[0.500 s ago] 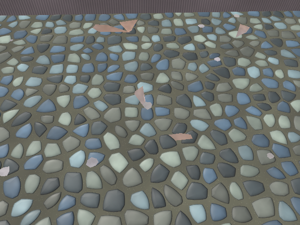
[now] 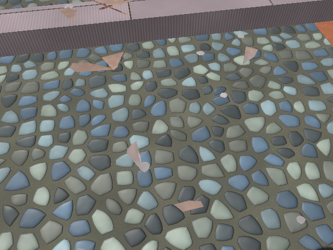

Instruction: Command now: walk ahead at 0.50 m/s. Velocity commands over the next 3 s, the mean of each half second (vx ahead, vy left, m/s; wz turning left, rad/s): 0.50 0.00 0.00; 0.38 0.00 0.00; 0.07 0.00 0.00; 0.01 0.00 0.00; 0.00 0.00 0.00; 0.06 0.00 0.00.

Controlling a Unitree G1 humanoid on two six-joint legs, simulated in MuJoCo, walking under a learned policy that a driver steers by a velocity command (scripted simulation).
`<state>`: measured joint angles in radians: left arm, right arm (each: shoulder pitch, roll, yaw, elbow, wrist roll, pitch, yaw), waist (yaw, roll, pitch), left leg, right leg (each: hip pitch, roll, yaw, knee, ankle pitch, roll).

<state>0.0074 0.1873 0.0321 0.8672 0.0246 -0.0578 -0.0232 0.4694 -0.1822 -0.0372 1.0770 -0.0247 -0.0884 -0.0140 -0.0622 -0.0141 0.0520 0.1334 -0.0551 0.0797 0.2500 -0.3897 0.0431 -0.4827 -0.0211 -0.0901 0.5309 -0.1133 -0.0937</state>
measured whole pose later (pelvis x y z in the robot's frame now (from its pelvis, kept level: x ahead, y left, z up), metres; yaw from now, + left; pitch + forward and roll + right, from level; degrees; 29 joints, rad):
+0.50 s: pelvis +0.27 -0.01 +0.01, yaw +0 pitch +1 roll -2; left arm 0.46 0.18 0.03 1.06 0.02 -0.09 0.01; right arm 0.03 -0.19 -0.03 0.88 -0.02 -0.04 0.03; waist 0.06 0.03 0.04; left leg -0.57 0.07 0.07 0.61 -0.05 0.05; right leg 0.11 0.08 -0.08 0.17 -0.30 -0.06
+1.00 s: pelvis +0.50 +0.02 +0.01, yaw +0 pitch -1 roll +1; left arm 0.12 0.18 0.03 0.96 0.02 -0.03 0.01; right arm 0.38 -0.16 -0.02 1.06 -0.02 -0.08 -0.01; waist -0.04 -0.04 0.06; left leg -0.03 -0.08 0.10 0.29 -0.26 0.08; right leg -0.50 -0.04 -0.05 0.65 -0.11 -0.04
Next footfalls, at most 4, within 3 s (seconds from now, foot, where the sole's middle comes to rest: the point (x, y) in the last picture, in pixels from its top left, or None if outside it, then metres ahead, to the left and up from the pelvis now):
0.02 right None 0.18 -0.09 -0.76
0.56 left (145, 246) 0.48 0.09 -0.76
1.06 right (184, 199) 0.66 -0.08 -0.76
1.36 left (134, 220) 0.58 0.13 -0.76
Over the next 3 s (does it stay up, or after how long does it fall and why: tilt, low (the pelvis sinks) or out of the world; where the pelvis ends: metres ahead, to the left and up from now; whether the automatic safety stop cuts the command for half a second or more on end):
stays up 0.63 0.04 0.01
